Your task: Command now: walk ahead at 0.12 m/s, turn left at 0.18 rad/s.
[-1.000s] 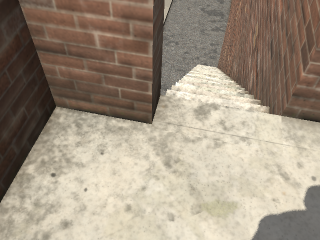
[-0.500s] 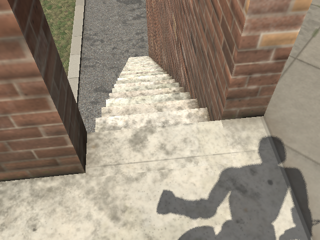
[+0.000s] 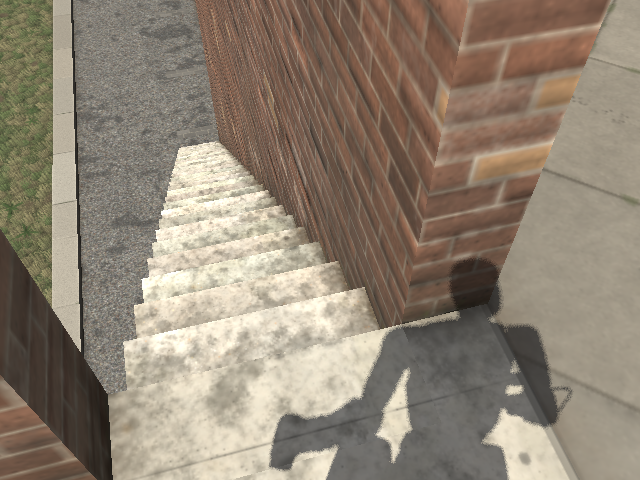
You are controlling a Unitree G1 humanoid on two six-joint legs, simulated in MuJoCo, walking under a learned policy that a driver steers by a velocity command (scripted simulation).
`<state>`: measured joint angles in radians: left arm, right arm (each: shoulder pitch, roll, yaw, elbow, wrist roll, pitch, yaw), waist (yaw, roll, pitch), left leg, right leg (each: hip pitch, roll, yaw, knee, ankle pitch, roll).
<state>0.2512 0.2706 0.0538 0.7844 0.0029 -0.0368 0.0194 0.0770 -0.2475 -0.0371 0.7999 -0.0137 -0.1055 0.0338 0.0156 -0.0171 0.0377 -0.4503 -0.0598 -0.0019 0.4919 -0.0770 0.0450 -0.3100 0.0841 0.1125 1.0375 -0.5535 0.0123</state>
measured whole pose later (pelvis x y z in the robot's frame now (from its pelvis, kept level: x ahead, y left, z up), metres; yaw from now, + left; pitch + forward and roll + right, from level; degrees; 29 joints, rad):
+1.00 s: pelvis +0.03 -0.01 +0.02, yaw +30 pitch +2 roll -1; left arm 0.17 0.32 0.07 0.75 0.01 0.02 0.05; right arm 0.14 -0.28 -0.03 0.70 -0.02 0.02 -0.04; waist 0.02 -0.05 0.01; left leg -0.28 -0.03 -0.04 0.47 -0.21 0.05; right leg -0.48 -0.03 0.02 0.96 -0.36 0.10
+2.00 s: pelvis +0.04 -0.09 +0.02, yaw +4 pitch +1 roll +1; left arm 0.16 0.25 0.03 0.63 0.01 0.01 0.02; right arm 0.15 -0.30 -0.07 0.77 0.00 0.02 -0.01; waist -0.01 0.04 0.02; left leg -0.44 0.05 -0.04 0.79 -0.30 -0.08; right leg -0.22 0.07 0.06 0.44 -0.24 -0.07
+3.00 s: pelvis +0.20 +0.00 -0.01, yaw +33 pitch +2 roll +1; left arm 0.46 0.28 0.04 0.87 0.00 -0.03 0.01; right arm 0.05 -0.26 -0.05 0.59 0.01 -0.04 0.06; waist 0.07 0.02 0.05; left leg -0.47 -0.04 0.05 0.61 -0.16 0.09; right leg 0.00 -0.09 -0.18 0.70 -0.53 -0.01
